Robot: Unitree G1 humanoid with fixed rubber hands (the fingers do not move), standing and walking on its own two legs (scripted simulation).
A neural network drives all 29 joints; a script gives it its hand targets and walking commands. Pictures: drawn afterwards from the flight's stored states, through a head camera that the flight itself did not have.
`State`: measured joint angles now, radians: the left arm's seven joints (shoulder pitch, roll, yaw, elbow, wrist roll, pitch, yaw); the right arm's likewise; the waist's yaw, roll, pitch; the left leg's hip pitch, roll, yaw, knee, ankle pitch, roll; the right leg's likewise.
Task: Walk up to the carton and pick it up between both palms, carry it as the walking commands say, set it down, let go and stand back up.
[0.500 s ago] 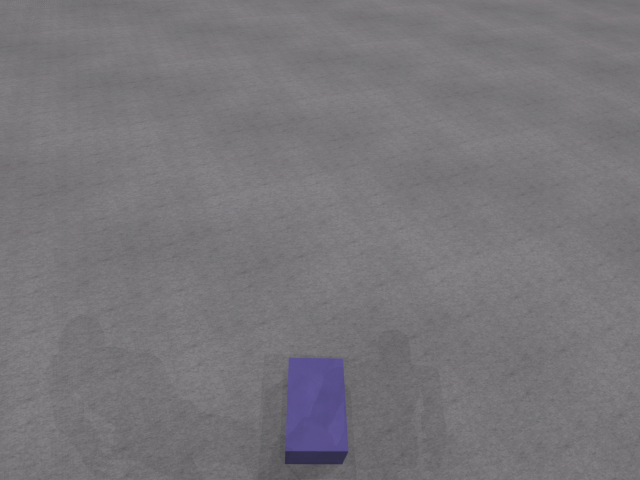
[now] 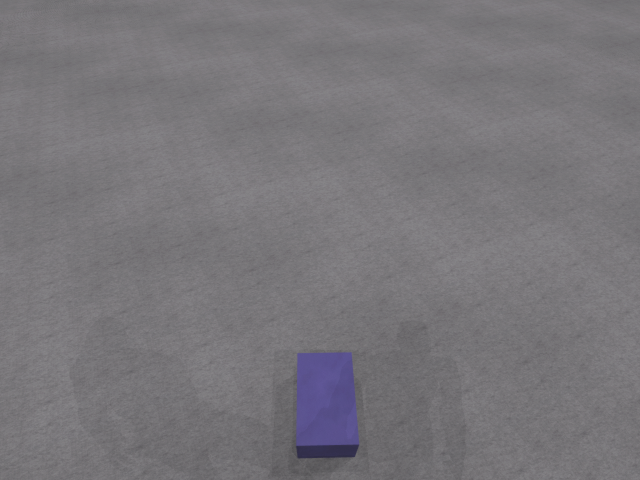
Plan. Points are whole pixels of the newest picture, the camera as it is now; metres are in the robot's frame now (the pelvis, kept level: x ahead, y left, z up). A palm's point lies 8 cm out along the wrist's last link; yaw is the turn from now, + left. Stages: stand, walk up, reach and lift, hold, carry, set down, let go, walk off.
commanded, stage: stand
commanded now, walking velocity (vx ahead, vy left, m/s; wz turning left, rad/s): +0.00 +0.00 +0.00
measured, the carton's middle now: (325, 403) +0.45 +0.00 -0.71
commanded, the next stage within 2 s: reach and lift in 0.02 s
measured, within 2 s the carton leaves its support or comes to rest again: neither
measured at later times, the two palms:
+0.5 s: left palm out of the picture +0.13 +0.21 -0.16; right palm out of the picture +0.14 -0.21 -0.16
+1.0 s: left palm (213, 422) +0.24 +0.19 -0.18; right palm (453, 427) +0.24 -0.20 -0.18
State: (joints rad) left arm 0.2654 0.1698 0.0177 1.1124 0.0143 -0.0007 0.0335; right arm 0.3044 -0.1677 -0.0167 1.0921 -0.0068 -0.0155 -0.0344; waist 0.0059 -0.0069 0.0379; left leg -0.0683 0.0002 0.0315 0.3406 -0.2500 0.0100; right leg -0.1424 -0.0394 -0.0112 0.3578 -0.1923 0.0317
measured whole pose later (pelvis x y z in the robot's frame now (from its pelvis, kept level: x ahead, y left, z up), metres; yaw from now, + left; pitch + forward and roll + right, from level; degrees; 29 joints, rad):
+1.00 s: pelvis -0.09 -0.02 -0.08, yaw +2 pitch +19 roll +0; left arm -0.52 0.14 0.16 0.65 0.04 0.49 0.00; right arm -0.51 -0.11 -0.18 0.63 -0.01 0.50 -0.06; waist 0.00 0.00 0.07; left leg -0.97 -0.01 -0.03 1.03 -0.38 -0.02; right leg -1.02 -0.01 0.02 1.00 -0.31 0.02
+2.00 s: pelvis -0.08 -0.02 -0.13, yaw +3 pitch +49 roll +1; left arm -1.14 0.09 0.43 0.81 0.20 0.10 0.06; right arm -1.19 -0.10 -0.47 0.87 -0.21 0.10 -0.07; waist 0.00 -0.01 -0.04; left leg -1.58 -0.02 -0.06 1.07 -0.34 -0.04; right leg -1.61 0.01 0.04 1.04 -0.28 0.02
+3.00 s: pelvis -0.13 -0.02 -0.38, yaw +4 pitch +42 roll +1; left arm -1.51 0.29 0.17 1.08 -0.10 0.09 0.12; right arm -1.53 -0.31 -0.19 1.12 0.08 0.08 -0.12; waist -0.01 0.01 0.33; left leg -2.22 -0.10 -0.06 2.11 -0.62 -0.08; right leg -2.27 0.05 0.07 2.08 -0.54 0.06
